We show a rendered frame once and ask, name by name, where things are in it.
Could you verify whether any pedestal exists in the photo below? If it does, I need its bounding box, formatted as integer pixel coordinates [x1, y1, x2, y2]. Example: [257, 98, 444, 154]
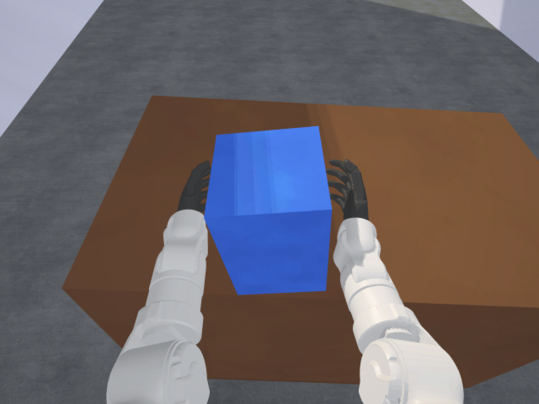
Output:
[62, 95, 539, 388]

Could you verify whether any left robot upper arm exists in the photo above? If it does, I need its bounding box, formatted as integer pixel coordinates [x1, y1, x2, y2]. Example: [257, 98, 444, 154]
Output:
[108, 339, 210, 404]

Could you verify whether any left robot forearm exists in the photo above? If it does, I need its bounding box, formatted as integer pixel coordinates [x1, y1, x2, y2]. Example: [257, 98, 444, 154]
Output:
[106, 210, 208, 404]

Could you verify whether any right robot upper arm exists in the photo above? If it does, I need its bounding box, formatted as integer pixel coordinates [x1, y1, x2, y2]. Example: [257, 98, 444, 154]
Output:
[359, 338, 463, 404]

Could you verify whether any carton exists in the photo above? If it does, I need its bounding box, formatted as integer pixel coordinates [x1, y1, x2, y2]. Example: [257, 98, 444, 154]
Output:
[204, 126, 332, 295]

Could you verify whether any right robot hand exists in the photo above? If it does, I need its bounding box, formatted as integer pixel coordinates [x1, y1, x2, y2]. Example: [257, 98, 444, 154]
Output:
[326, 159, 369, 220]

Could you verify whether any right robot forearm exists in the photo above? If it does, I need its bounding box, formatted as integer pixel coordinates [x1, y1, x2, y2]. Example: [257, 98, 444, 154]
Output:
[334, 218, 464, 400]

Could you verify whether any left robot hand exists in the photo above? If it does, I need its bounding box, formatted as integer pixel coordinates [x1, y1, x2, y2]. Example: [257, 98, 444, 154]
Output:
[177, 161, 211, 213]

